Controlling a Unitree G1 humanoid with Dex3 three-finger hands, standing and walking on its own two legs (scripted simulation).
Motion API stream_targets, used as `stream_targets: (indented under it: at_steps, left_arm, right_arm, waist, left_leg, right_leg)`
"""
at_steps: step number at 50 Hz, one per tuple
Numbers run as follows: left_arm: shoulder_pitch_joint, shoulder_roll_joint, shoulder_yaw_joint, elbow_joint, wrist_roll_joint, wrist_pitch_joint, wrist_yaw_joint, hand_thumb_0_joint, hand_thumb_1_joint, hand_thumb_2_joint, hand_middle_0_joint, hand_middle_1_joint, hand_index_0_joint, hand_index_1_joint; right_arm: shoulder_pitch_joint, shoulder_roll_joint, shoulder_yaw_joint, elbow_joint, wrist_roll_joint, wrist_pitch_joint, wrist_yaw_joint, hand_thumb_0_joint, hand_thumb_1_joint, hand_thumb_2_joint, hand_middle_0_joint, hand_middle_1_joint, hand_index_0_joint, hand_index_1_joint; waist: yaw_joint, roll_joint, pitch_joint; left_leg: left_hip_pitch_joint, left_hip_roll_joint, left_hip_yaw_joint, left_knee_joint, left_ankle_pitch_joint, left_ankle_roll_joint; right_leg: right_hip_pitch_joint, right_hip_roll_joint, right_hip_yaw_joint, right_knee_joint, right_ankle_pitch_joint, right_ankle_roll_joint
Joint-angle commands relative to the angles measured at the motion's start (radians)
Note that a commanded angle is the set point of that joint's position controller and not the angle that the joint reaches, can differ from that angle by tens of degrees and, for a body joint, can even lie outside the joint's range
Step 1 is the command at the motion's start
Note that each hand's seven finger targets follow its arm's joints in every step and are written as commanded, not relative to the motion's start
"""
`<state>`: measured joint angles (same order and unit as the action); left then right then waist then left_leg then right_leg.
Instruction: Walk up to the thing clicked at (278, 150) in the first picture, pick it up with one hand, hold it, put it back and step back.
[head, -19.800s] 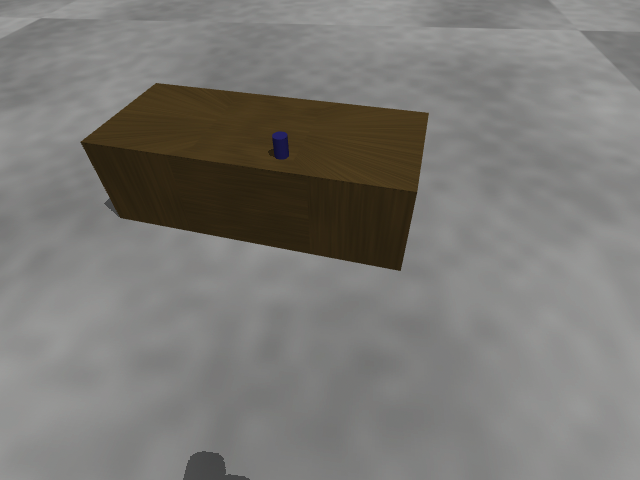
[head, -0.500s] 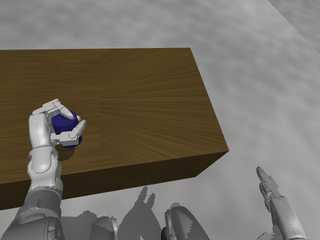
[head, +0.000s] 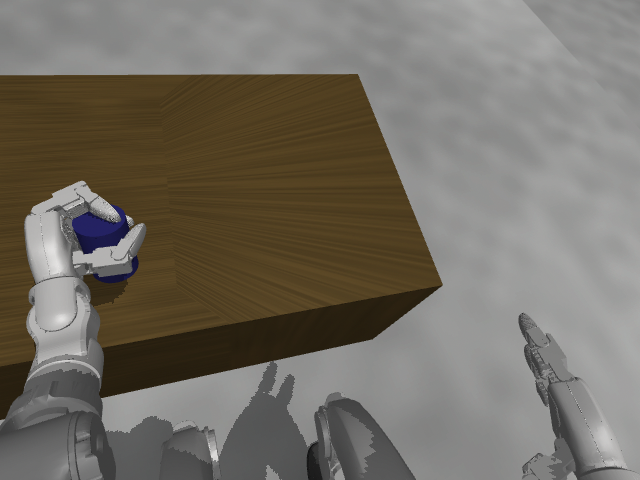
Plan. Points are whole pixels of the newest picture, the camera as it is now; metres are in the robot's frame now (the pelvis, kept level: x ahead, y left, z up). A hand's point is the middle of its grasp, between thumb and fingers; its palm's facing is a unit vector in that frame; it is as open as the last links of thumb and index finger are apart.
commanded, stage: lower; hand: left
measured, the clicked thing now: (108, 244) +0.47 +0.19 -0.05
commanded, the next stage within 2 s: loosen in 1.16 s
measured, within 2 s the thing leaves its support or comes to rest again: neither
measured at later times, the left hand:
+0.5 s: hand (123, 245) +0.49 +0.18 -0.09, palm faces +0.14 -0.99 -0.03, open 5.8 cm
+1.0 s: hand (133, 251) +0.49 +0.17 -0.12, palm faces +0.12 -0.99 -0.04, open 5.8 cm
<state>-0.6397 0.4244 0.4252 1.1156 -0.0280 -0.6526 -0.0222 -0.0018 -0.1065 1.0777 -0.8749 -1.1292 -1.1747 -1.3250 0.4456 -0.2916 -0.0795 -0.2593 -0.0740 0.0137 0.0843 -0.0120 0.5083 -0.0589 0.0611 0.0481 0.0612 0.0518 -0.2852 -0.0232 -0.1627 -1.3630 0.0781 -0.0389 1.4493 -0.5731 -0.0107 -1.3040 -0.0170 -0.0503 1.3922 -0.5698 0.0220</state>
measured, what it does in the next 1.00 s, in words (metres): lowers itself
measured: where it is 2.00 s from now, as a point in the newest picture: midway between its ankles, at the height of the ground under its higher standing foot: outside the picture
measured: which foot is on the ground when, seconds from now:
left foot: down 0.00-1.00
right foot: down 0.00-1.00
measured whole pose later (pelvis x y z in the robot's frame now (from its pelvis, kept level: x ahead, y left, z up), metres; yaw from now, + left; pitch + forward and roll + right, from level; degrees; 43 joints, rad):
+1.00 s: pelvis -0.02 +0.00 -0.06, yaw -2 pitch +33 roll -6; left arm -0.72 0.56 0.47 1.22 0.05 -0.68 0.02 0.00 -0.11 1.08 -0.88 -1.13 -1.18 -1.32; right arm 0.44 -0.33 -0.10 -0.41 -0.08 -0.02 0.12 -0.01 0.50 -0.06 0.06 0.05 0.06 0.05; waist -0.40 -0.03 -0.17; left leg -1.62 0.08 -0.07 1.66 -0.61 -0.01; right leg -1.55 -0.01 -0.06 1.58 -0.60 0.03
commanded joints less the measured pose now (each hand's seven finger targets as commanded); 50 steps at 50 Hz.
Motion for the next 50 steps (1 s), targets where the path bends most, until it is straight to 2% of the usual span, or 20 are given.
stream_targets:
  at_steps: [1,3,4,9,11,15,18,19,23,28,29,30,33,35,39,40,43,46,47,50]
  left_arm:
    - [-0.317,0.184,0.010,-0.131,0.012,-0.077,0.002,0.000,0.373,1.267,-1.334,-1.424,-1.349,-1.423]
    - [-0.360,0.180,-0.003,-0.138,0.015,-0.091,0.007,0.000,0.343,1.269,-1.344,-1.440,-1.362,-1.436]
    - [-0.357,0.204,0.016,-0.136,0.010,-0.096,0.009,0.000,0.349,1.282,-1.345,-1.447,-1.362,-1.444]
    - [-0.393,0.254,0.031,-0.136,0.024,-0.120,0.015,0.000,0.365,1.292,-1.344,-1.454,-1.362,-1.450]
    - [-0.399,0.240,0.028,-0.125,0.021,-0.121,0.012,0.000,0.371,1.275,-1.336,-1.435,-1.352,-1.431]
    - [-0.411,0.276,0.043,-0.130,0.030,-0.122,0.015,0.000,0.352,1.269,-1.329,-1.430,-1.345,-1.427]
    - [-0.408,0.284,0.043,-0.123,0.038,-0.118,0.016,0.000,0.369,1.283,-1.352,-1.444,-1.365,-1.443]
    - [-0.405,0.272,0.038,-0.103,0.040,-0.115,0.016,0.000,0.363,1.287,-1.359,-1.450,-1.371,-1.450]
    - [-0.417,0.278,0.037,-0.091,0.046,-0.110,0.023,0.000,0.350,1.298,-1.367,-1.469,-1.382,-1.467]
    - [-0.405,0.301,0.044,-0.091,0.052,-0.107,0.024,0.000,0.370,1.284,-1.353,-1.451,-1.367,-1.449]
    - [-0.410,0.281,0.035,-0.082,0.051,-0.104,0.023,0.000,0.370,1.281,-1.334,-1.439,-1.349,-1.437]
    - [-0.430,0.287,0.042,-0.102,0.047,-0.109,0.026,0.000,0.361,1.274,-1.343,-1.444,-1.359,-1.440]
    - [-0.405,0.300,0.047,-0.092,0.054,-0.108,0.024,0.000,0.377,1.288,-1.333,-1.442,-1.347,-1.441]
    - [-0.413,0.285,0.043,-0.094,0.055,-0.106,0.025,0.000,0.366,1.273,-1.331,-1.428,-1.344,-1.427]
    - [-0.418,0.303,0.041,-0.091,0.070,-0.106,0.032,0.000,0.358,1.289,-1.339,-1.443,-1.350,-1.444]
    - [-0.442,0.297,0.040,-0.098,0.065,-0.109,0.035,0.000,0.368,1.295,-1.348,-1.449,-1.359,-1.449]
    - [-0.437,0.310,0.044,-0.110,0.065,-0.110,0.035,0.000,0.342,1.283,-1.332,-1.436,-1.344,-1.437]
    - [-0.423,0.315,0.046,-0.099,0.075,-0.109,0.039,0.000,0.347,1.283,-1.332,-1.437,-1.345,-1.436]
    - [-0.432,0.312,0.045,-0.092,0.070,-0.108,0.037,0.000,0.346,1.268,-1.321,-1.419,-1.332,-1.420]
    - [-0.437,0.325,0.050,-0.089,0.071,-0.107,0.038,0.000,0.320,1.250,-1.319,-1.412,-1.331,-1.412]
  right_arm:
    - [0.045,-0.160,-0.125,-0.162,0.005,-0.054,-0.014,0.000,0.529,-0.056,0.050,0.050,0.050,0.050]
    - [0.044,-0.163,-0.131,-0.164,0.000,-0.060,-0.013,0.000,0.526,-0.056,0.050,0.050,0.050,0.050]
    - [0.025,-0.173,-0.136,-0.180,0.003,-0.064,-0.013,0.000,0.528,-0.056,0.050,0.050,0.050,0.050]
    - [0.036,-0.193,-0.157,-0.203,0.000,-0.069,-0.009,0.000,0.526,-0.057,0.050,0.050,0.049,0.050]
    - [0.031,-0.183,-0.143,-0.210,-0.002,-0.073,-0.006,0.000,0.524,-0.057,0.050,0.050,0.050,0.050]
    - [0.029,-0.205,-0.158,-0.235,-0.004,-0.069,-0.002,0.000,0.520,-0.058,0.050,0.050,0.049,0.050]
    - [0.022,-0.192,-0.153,-0.219,-0.003,-0.070,0.003,0.000,0.516,-0.059,0.050,0.050,0.049,0.050]
    - [0.030,-0.193,-0.153,-0.236,-0.006,-0.070,0.004,0.000,0.512,-0.060,0.050,0.050,0.049,0.050]
    - [0.024,-0.191,-0.148,-0.226,-0.003,-0.070,0.004,0.000,0.518,-0.059,0.050,0.050,0.049,0.050]
    - [0.027,-0.209,-0.166,-0.256,0.002,-0.073,0.002,0.000,0.518,-0.058,0.050,0.050,0.049,0.050]
    - [0.033,-0.212,-0.170,-0.260,0.003,-0.073,0.001,0.000,0.522,-0.058,0.049,0.050,0.049,0.050]
    - [0.032,-0.203,-0.153,-0.269,0.002,-0.073,0.002,0.000,0.522,-0.057,0.049,0.050,0.049,0.050]
    - [0.039,-0.214,-0.176,-0.261,0.003,-0.073,0.005,0.000,0.523,-0.058,0.049,0.050,0.049,0.050]
    - [0.042,-0.207,-0.160,-0.282,0.002,-0.075,0.009,0.000,0.522,-0.058,0.049,0.050,0.049,0.050]
    - [0.037,-0.214,-0.181,-0.285,0.001,-0.072,0.009,0.000,0.519,-0.059,0.049,0.050,0.049,0.050]
    - [0.044,-0.204,-0.168,-0.286,-0.001,-0.073,0.011,0.000,0.520,-0.059,0.049,0.050,0.049,0.050]
    - [0.044,-0.204,-0.166,-0.287,0.002,-0.075,0.013,0.000,0.522,-0.058,0.049,0.050,0.049,0.050]
    - [0.045,-0.221,-0.184,-0.319,0.000,-0.076,0.012,0.000,0.524,-0.057,0.049,0.050,0.049,0.050]
    - [0.056,-0.208,-0.169,-0.312,0.003,-0.078,0.014,0.000,0.521,-0.058,0.049,0.050,0.049,0.050]
    - [0.042,-0.223,-0.184,-0.320,0.003,-0.079,0.013,0.000,0.518,-0.058,0.049,0.050,0.049,0.050]
  waist:
    - [-0.016,0.208,-0.479]
    - [-0.029,0.222,-0.492]
    - [-0.019,0.217,-0.498]
    - [-0.040,0.266,-0.561]
    - [-0.047,0.254,-0.554]
    - [-0.045,0.312,-0.591]
    - [-0.044,0.341,-0.562]
    - [-0.064,0.333,-0.567]
    - [-0.064,0.331,-0.530]
    - [-0.072,0.316,-0.550]
    - [-0.084,0.315,-0.540]
    - [-0.077,0.314,-0.548]
    - [-0.078,0.347,-0.573]
    - [-0.082,0.334,-0.578]
    - [-0.085,0.359,-0.560]
    - [-0.097,0.355,-0.556]
    - [-0.090,0.363,-0.558]
    - [-0.101,0.358,-0.585]
    - [-0.101,0.356,-0.574]
    - [-0.110,0.348,-0.574]
  left_leg:
    - [0.367,-0.048,-0.017,-0.151,0.295,0.019]
    - [0.364,-0.049,-0.019,-0.138,0.286,0.020]
    - [0.354,-0.051,-0.020,-0.135,0.279,0.020]
    - [0.373,-0.047,-0.029,-0.110,0.290,0.014]
    - [0.347,-0.048,-0.032,-0.098,0.276,0.016]
    - [0.397,-0.041,-0.047,-0.087,0.333,0.004]
    - [0.368,-0.042,-0.043,-0.079,0.285,0.004]
    - [0.351,-0.043,-0.041,-0.068,0.283,0.008]
    - [0.303,-0.043,-0.044,-0.073,0.203,0.007]
    - [0.289,-0.043,-0.041,-0.052,0.207,0.011]
    - [0.306,-0.040,-0.048,-0.055,0.226,0.008]
    - [0.307,-0.040,-0.053,-0.055,0.243,0.005]
    - [0.326,-0.041,-0.049,-0.031,0.296,0.005]
    - [0.337,-0.039,-0.055,-0.027,0.321,0.004]
    - [0.307,-0.041,-0.048,-0.024,0.255,0.005]
    - [0.286,-0.043,-0.046,-0.017,0.235,0.009]
    - [0.286,-0.042,-0.044,-0.018,0.208,0.007]
    - [0.293,-0.043,-0.046,0.005,0.267,0.009]
    - [0.279,-0.044,-0.045,0.009,0.259,0.010]
    - [0.262,-0.045,-0.043,0.021,0.263,0.015]
  right_leg:
    - [0.199,0.045,0.021,-0.140,0.289,-0.043]
    - [0.184,0.045,0.022,-0.129,0.280,-0.044]
    - [0.187,0.045,0.023,-0.126,0.275,-0.043]
    - [0.159,0.047,0.016,-0.092,0.277,-0.047]
    - [0.147,0.049,0.016,-0.086,0.272,-0.045]
    - [0.091,0.055,-0.011,-0.045,0.286,-0.055]
    - [0.068,0.051,0.000,-0.040,0.251,-0.054]
    - [0.084,0.049,0.005,-0.045,0.260,-0.051]
    - [0.057,0.050,0.007,-0.041,0.198,-0.051]
    - [0.046,0.052,0.007,-0.030,0.206,-0.050]
    - [0.026,0.055,-0.007,-0.021,0.216,-0.053]
    - [0.024,0.058,-0.017,-0.011,0.227,-0.054]
    - [0.015,0.056,-0.014,0.009,0.261,-0.056]
    - [0.007,0.058,-0.022,0.015,0.275,-0.056]
    - [-0.009,0.056,-0.012,0.018,0.230,-0.057]
    - [0.001,0.053,-0.005,0.009,0.223,-0.052]
    - [-0.011,0.052,-0.001,0.012,0.198,-0.054]
    - [-0.004,0.054,-0.006,0.026,0.247,-0.053]
    - [-0.003,0.053,-0.002,0.028,0.244,-0.052]
    - [0.002,0.051,0.004,0.024,0.253,-0.049]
